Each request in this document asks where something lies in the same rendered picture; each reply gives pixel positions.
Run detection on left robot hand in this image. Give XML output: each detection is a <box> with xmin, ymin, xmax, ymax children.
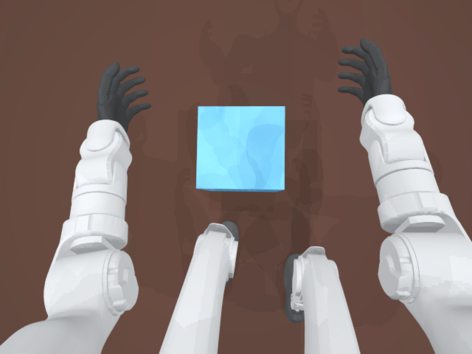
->
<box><xmin>96</xmin><ymin>62</ymin><xmax>151</xmax><ymax>133</ymax></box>

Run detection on carton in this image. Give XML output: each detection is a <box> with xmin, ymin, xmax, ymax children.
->
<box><xmin>196</xmin><ymin>106</ymin><xmax>285</xmax><ymax>192</ymax></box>

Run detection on robot right thigh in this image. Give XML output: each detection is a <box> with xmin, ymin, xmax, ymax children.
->
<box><xmin>293</xmin><ymin>254</ymin><xmax>360</xmax><ymax>354</ymax></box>

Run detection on left robot forearm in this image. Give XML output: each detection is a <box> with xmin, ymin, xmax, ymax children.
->
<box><xmin>44</xmin><ymin>119</ymin><xmax>132</xmax><ymax>314</ymax></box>

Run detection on right robot hand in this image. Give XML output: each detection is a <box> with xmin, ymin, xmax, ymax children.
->
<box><xmin>338</xmin><ymin>38</ymin><xmax>393</xmax><ymax>107</ymax></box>

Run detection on right robot forearm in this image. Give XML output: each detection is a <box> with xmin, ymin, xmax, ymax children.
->
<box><xmin>360</xmin><ymin>94</ymin><xmax>472</xmax><ymax>245</ymax></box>

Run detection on right robot shin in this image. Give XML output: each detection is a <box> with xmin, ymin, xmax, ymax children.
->
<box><xmin>291</xmin><ymin>246</ymin><xmax>339</xmax><ymax>310</ymax></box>

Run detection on robot right upper arm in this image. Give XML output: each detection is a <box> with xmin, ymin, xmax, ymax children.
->
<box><xmin>378</xmin><ymin>232</ymin><xmax>472</xmax><ymax>354</ymax></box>

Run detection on robot left upper arm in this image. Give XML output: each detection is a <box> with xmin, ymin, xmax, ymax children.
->
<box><xmin>0</xmin><ymin>249</ymin><xmax>139</xmax><ymax>354</ymax></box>

